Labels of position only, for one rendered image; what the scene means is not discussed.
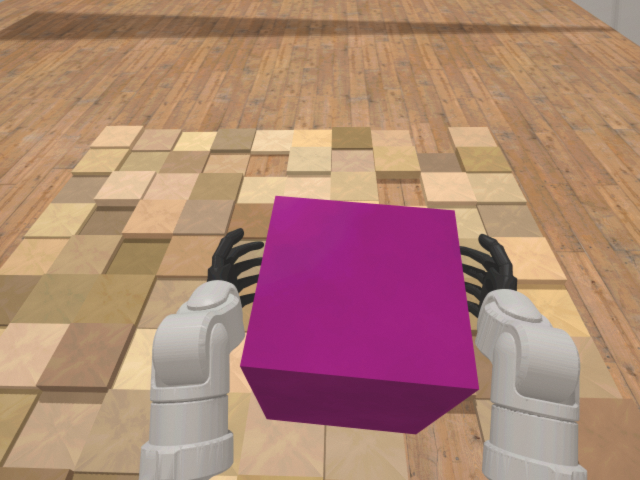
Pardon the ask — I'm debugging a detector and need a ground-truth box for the carton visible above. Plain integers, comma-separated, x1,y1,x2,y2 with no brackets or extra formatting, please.
240,196,479,434

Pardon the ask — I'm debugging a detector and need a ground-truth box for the robot left forearm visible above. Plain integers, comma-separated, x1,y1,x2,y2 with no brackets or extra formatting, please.
139,280,245,480

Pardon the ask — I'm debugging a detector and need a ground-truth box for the robot left hand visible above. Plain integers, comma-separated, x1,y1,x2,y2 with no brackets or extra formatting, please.
207,228,264,308

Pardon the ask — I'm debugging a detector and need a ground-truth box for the robot right hand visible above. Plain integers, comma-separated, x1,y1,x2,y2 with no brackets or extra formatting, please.
460,234,517,318

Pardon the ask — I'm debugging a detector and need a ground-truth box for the robot right forearm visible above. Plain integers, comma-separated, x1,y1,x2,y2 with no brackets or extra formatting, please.
475,289,587,480

